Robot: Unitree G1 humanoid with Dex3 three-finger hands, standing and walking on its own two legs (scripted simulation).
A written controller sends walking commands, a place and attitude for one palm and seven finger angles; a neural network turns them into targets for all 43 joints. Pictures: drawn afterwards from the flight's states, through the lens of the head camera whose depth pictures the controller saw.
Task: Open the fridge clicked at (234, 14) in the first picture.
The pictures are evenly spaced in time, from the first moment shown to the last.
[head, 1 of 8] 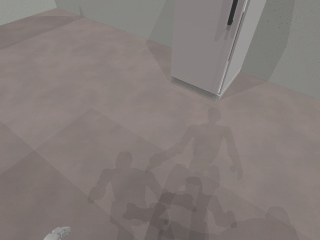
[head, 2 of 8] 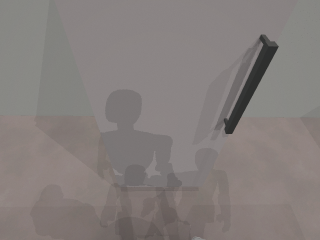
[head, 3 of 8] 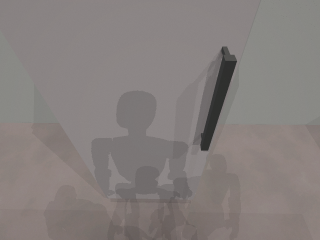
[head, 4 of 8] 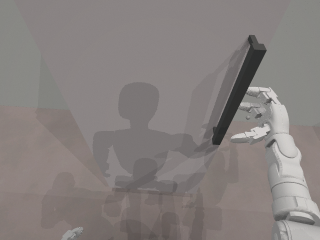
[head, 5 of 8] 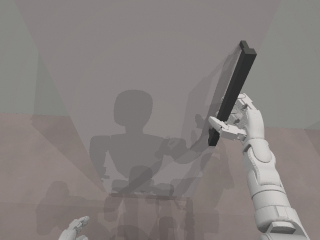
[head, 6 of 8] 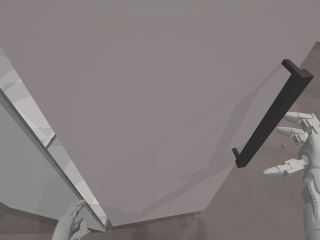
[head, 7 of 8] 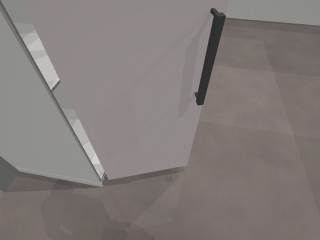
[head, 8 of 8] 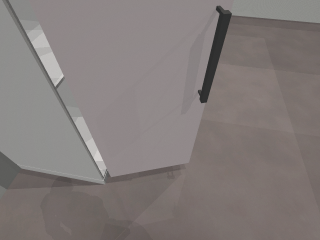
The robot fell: no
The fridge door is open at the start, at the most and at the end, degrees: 0 69 68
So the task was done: yes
